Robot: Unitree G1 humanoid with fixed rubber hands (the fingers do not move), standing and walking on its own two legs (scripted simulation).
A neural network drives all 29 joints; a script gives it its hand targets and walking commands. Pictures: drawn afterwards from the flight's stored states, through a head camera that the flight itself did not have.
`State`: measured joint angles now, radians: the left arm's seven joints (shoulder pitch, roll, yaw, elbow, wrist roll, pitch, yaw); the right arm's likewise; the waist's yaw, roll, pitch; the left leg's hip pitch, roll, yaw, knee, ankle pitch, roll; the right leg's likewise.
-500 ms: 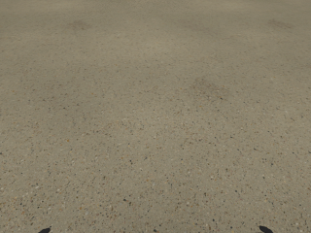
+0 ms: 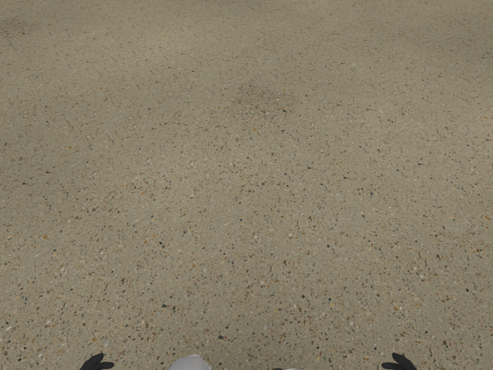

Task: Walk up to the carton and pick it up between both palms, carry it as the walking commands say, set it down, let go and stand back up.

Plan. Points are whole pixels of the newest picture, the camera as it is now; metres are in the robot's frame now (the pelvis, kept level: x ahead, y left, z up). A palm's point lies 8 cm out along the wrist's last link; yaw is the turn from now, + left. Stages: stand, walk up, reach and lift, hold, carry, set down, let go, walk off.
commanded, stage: walk up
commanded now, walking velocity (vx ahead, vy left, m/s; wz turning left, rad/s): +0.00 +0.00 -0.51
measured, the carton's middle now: out of the picture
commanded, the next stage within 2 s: none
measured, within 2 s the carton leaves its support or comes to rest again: neither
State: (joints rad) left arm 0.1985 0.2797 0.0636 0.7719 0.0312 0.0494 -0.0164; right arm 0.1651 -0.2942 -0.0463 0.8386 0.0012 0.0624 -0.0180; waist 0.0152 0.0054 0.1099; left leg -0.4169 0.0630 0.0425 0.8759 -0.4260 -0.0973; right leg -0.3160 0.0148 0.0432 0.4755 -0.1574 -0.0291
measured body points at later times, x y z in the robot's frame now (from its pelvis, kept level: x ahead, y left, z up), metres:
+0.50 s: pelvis -0.02 +0.03 +0.00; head +0.02 +0.03 +0.45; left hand +0.17 +0.25 -0.13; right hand -0.03 -0.26 -0.13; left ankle +0.01 +0.14 -0.74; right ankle -0.09 -0.07 -0.71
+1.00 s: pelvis -0.02 +0.05 -0.01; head +0.02 +0.04 +0.44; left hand +0.21 +0.24 -0.14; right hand -0.03 -0.26 -0.11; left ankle +0.06 +0.13 -0.75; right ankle -0.09 -0.07 -0.74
